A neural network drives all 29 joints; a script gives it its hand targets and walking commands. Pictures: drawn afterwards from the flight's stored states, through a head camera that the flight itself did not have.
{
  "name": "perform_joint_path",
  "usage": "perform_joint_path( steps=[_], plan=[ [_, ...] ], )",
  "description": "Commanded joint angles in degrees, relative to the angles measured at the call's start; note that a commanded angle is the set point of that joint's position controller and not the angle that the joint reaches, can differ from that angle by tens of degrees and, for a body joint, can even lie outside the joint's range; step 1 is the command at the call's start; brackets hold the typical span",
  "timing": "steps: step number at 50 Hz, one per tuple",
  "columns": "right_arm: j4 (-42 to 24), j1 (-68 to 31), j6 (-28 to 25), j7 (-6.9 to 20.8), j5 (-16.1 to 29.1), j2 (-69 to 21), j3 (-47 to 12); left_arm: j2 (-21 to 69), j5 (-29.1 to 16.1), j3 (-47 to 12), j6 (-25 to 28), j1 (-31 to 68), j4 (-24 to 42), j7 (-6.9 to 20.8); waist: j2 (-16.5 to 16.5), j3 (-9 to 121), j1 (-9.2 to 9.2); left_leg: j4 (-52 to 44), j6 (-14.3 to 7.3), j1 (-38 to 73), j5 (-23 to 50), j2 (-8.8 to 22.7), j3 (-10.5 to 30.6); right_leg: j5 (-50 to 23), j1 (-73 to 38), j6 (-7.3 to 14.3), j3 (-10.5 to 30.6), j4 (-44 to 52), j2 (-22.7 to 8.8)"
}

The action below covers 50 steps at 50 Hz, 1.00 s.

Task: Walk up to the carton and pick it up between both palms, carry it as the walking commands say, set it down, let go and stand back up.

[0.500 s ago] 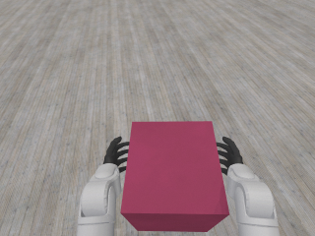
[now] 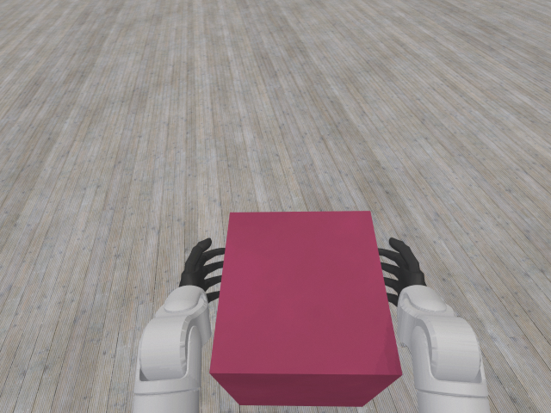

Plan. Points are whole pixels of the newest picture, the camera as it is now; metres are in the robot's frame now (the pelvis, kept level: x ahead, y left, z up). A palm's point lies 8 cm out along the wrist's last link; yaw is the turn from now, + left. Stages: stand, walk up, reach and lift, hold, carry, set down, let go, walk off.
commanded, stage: carry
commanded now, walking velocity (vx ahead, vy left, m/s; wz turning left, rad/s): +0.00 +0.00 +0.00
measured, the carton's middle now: (300, 315) +0.27 +0.00 -0.01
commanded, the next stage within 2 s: none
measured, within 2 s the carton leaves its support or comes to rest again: neither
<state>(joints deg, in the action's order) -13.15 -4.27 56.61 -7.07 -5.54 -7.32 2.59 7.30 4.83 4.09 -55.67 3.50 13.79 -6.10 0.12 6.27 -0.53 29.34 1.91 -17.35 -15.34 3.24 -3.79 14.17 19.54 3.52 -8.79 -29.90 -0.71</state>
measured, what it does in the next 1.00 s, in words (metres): walks ahead, turning left: right foot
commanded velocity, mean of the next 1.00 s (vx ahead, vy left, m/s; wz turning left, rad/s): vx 0.44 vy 0.00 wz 0.53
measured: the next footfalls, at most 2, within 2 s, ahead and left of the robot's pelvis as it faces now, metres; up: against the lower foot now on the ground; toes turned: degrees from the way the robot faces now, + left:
right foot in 0.64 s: +0.23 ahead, -0.07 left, +0.00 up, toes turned +3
left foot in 1.02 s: +0.43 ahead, +0.24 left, +0.00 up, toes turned +34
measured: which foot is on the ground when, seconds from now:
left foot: down 0.00-0.66, up 0.68-1.00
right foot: down 0.00-0.40, up 0.42-0.62, down 0.64-1.00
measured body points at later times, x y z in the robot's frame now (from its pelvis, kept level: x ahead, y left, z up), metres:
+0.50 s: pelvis +0.08 +0.03 +0.00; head +0.06 +0.03 +0.45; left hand +0.30 +0.21 +0.09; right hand +0.34 -0.08 +0.08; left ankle +0.01 +0.13 -0.73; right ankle +0.04 -0.08 -0.70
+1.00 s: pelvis +0.32 +0.10 -0.01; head +0.35 +0.10 +0.44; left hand +0.47 +0.35 +0.09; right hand +0.61 +0.09 +0.08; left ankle +0.37 +0.22 -0.72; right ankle +0.19 -0.08 -0.73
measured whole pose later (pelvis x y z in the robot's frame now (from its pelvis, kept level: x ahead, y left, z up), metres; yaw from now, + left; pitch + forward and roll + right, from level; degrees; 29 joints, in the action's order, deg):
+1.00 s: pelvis +0.32 +0.10 -0.01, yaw +25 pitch +4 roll +3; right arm -36.0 1.8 67.8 -9.4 -2.7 -7.5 -0.9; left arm 7.6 0.8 1.2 -65.8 -3.2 36.0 -8.7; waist -1.1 1.8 2.3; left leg 32.6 -4.4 -28.5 -12.1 -0.9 -13.5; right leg 25.4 -4.1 -6.2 -21.2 -22.0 -11.7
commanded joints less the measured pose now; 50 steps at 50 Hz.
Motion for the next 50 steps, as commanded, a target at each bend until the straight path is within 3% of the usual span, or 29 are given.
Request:
perform_joint_path(
  steps=[1, 7, 9, 11, 12, 13, 15, 18, 19, 20, 21, 22, 23, 25, 27, 29, 31, 32, 33, 34, 35, 37, 39, 41, 45, 48, 49, 50],
  plan=[
    [-7.90, -22.96, -1.63, 7.08, 13.31, -46.05, -31.20, 44.26, -12.70, -30.68, 0.69, 22.22, 6.68, 6.76, -0.40, 12.64, 0.07, -3.04, -1.61, 2.46, 8.62, 4.87, 4.20, -12.66, -7.97, -1.29, 8.92, 4.98, -8.81],
    [-8.07, -23.14, -0.94, 7.02, 13.53, -46.25, -31.17, 44.46, -12.92, -30.72, 0.01, 22.39, 6.94, 6.71, -0.37, 12.59, 0.06, -3.08, -1.64, 2.50, 8.81, 4.90, 4.23, -12.89, -8.09, -1.32, 8.86, 4.81, -8.80],
    [-20.11, -24.37, 0.93, 6.46, 18.63, -51.98, -37.65, 49.94, -17.79, -37.12, -1.89, 23.16, 19.07, 5.89, -2.45, 12.08, 0.39, 0.18, -2.27, -0.44, -3.68, 2.58, 2.26, 6.55, -8.84, -0.91, 10.65, 7.23, -10.20],
    [-19.45, -21.30, 4.28, 5.66, 17.96, -48.98, -37.07, 47.56, -16.59, -35.36, -4.89, 19.93, 17.97, 4.76, -6.79, 9.51, 0.56, 5.03, -2.51, -7.50, -11.68, 0.54, 0.07, 27.17, -10.19, 1.45, 18.50, 14.90, -15.55],
    [-19.76, -20.41, 5.78, 5.43, 17.87, -47.68, -37.05, 46.22, -16.28, -34.83, -6.22, 18.62, 17.94, 4.26, -8.64, 7.38, 0.54, 7.77, -2.34, -10.99, -11.50, -0.34, -1.87, 32.20, -10.98, 3.06, 21.30, 18.43, -18.41],
    [-20.72, -20.45, 7.12, 5.30, 18.08, -46.59, -37.30, 45.44, -16.06, -34.65, -7.41, 17.69, 18.15, 3.78, -9.49, 5.61, 0.47, 7.32, -2.53, -12.13, -11.19, 0.21, -2.14, 32.56, -10.73, 4.28, 21.54, 20.52, -20.21],
    [-21.67, -20.45, 8.90, 5.23, 18.58, -45.75, -37.51, 44.64, -15.66, -34.43, -9.11, 17.38, 19.07, 3.25, -7.02, 4.98, 0.39, 3.79, -3.28, -9.63, -9.13, 0.54, -2.58, 28.63, -9.99, 4.30, 17.41, 20.91, -20.05],
    [-21.15, -18.97, 10.07, 5.16, 18.76, -45.70, -36.75, 44.05, -15.68, -35.13, -10.51, 19.03, 20.86, 2.91, -1.59, 5.53, -0.70, -6.19, -4.76, 1.84, -5.27, -0.75, -3.65, 24.95, -5.49, -0.42, 6.02, 13.92, -16.28],
    [-20.51, -17.96, 10.20, 4.96, 18.44, -45.56, -36.05, 43.81, -15.95, -35.84, -10.95, 20.07, 21.55, 2.98, 2.07, 5.36, -1.24, -8.79, -6.26, 6.43, -7.49, 1.46, 1.74, 21.94, -1.63, -2.68, 2.07, 7.43, -13.64],
    [-19.73, -16.90, 10.31, 4.64, 18.15, -45.15, -35.44, 43.92, -16.05, -36.37, -11.38, 21.06, 22.15, 3.09, 11.02, 6.04, -1.94, -14.02, -9.72, 11.06, -13.50, 8.40, 14.91, 17.29, 4.45, -5.42, -1.52, -4.80, -8.83],
    [-19.71, -16.85, 10.31, 4.32, 18.20, -44.93, -35.24, 44.02, -16.18, -36.00, -11.65, 21.22, 22.44, 3.21, 17.07, 6.65, -2.05, -17.50, -13.90, 18.43, -10.08, 14.54, 27.48, 15.17, 13.75, -7.56, -2.82, -14.12, -4.46],
    [-20.69, -17.18, 10.30, 4.16, 18.09, -44.90, -35.42, 43.86, -16.17, -35.49, -11.79, 20.51, 21.76, 3.37, 13.93, 3.21, -2.39, -18.55, -17.14, 23.30, -5.10, 17.37, 31.04, 19.85, 24.00, -7.90, -0.84, -19.06, -3.80],
    [-21.63, -17.74, 10.23, 3.93, 18.05, -45.72, -36.03, 44.56, -16.56, -35.43, -11.83, 19.58, 20.82, 3.66, 7.55, 2.17, -2.31, -17.34, -17.93, 25.09, 2.24, 17.30, 29.94, 20.21, 27.10, -7.39, 3.16, -21.30, -5.06],
    [-23.52, -18.39, 9.82, 3.80, 18.05, -47.05, -36.91, 46.66, -17.56, -36.12, -11.57, 17.60, 19.86, 4.20, 3.52, 3.73, -1.76, -16.01, -16.11, 24.24, 10.40, 15.13, 23.08, 15.84, 23.77, -7.08, 3.86, -15.88, -6.06],
    [-25.15, -19.16, 9.56, 4.11, 18.69, -47.27, -37.30, 47.54, -18.00, -36.44, -10.86, 17.17, 20.75, 4.06, 5.75, 5.57, -1.32, -15.11, -14.01, 20.26, 13.86, 11.35, 16.66, 10.61, 15.87, -7.10, 0.67, -9.22, -3.70],
    [-25.83, -18.49, 9.46, 4.34, 19.21, -46.70, -37.30, 47.32, -17.88, -36.52, -10.28, 17.05, 22.04, 3.66, 8.05, 7.11, -1.21, -14.53, -12.72, 15.79, 12.64, 9.69, 13.81, 6.46, 7.90, -6.83, -1.13, -4.11, -2.16],
    [-26.49, -17.88, 9.55, 4.46, 19.49, -45.73, -37.49, 46.82, -17.42, -36.22, -10.01, 15.99, 22.76, 3.29, 5.59, 10.03, 0.20, -6.59, -9.50, 5.87, 12.08, 5.96, 7.64, -0.01, -9.82, -5.72, -3.05, 5.80, -1.45],
    [-26.96, -18.08, 9.77, 4.63, 19.41, -44.80, -37.55, 46.06, -17.02, -35.73, -9.96, 14.06, 22.36, 2.94, 2.26, 12.87, 1.25, 1.13, -6.99, -3.71, 11.77, 3.65, 4.91, 0.52, -23.23, -4.28, 0.75, 6.44, -4.24],
    [-27.56, -18.28, 10.31, 4.84, 19.32, -44.20, -38.33, 44.32, -16.10, -34.65, -9.86, 12.54, 22.26, 2.63, -10.09, 14.47, 2.14, 17.36, -3.64, -14.97, 5.30, -0.60, -0.35, 14.92, -31.36, -0.67, 18.07, 14.08, -17.12],
    [-28.30, -18.99, 10.71, 5.00, 19.66, -42.98, -39.16, 43.79, -15.47, -34.38, -9.83, 11.58, 21.40, 2.36, -21.15, 11.61, 1.93, 32.01, -2.37, -28.10, -14.40, -4.31, -2.66, 6.70, -32.77, 5.79, 36.89, 19.66, -30.92],
    [-26.67, -19.08, 10.85, 5.01, 20.00, -44.29, -38.93, 44.74, -16.38, -35.00, -10.00, 13.13, 21.92, 2.43, -12.30, 11.14, 1.56, 36.75, -3.91, -28.30, -13.77, 1.61, 3.91, 0.97, -30.21, 7.72, 33.66, 17.45, -31.44],
    [-25.22, -19.06, 10.65, 5.33, 19.80, -46.10, -38.64, 46.44, -17.65, -36.03, -9.53, 16.96, 24.27, 3.14, -2.97, 7.40, 1.85, 31.64, -3.48, -26.88, -10.23, 4.35, 4.52, -3.49, -26.56, 4.44, 19.74, 17.51, -26.69],
    [-24.64, -17.63, 9.86, 5.03, 18.66, -47.89, -38.07, 47.93, -19.24, -37.30, -9.31, 18.72, 25.80, 3.87, -5.14, 4.71, 2.01, 23.83, -2.57, -25.04, -8.82, 2.90, 0.49, -13.33, -25.54, 2.37, 9.75, 18.37, -23.41],
    [-24.87, -15.89, 9.20, 4.27, 17.32, -48.11, -37.83, 47.36, -20.28, -37.72, -9.18, 17.98, 26.45, 4.36, -8.34, 4.41, 1.90, 18.65, -2.64, -22.72, -4.59, 1.51, -2.50, -22.36, -26.55, 0.92, 4.05, 18.31, -22.44],
    [-26.11, -13.25, 8.77, 2.81, 15.57, -47.22, -37.15, 45.29, -21.20, -38.72, -9.55, 16.18, 27.43, 5.24, -10.74, 4.36, 1.53, 8.95, -4.36, -14.25, 6.22, -2.32, -7.69, -36.37, -26.68, -2.09, -7.07, 14.81, -18.10],
    [-27.19, -12.99, 9.17, 2.47, 15.41, -46.06, -37.10, 43.67, -21.03, -39.15, -10.13, 15.00, 28.08, 5.40, -14.53, 6.58, 1.38, 4.40, -6.06, -7.35, 4.86, -7.13, -13.13, -53.95, -29.26, -3.54, -10.19, 7.00, -17.46],
    [-27.33, -13.12, 9.41, 2.47, 15.60, -45.91, -37.16, 43.15, -20.79, -39.30, -10.36, 14.74, 28.12, 5.36, -15.48, 8.16, 1.20, 2.68, -6.90, -4.20, 3.12, -8.65, -14.20, -56.90, -29.89, -4.06, -10.57, 2.05, -17.56],
    [-26.78, -12.29, 9.66, 2.44, 15.86, -45.57, -37.29, 42.83, -20.35, -39.61, -10.68, 15.04, 28.48, 5.30, -13.43, 12.32, 0.02, 0.15, -8.72, 4.80, 1.77, -10.50, -14.23, -55.26, -27.07, -5.04, -10.98, -7.86, -16.92]
  ],
)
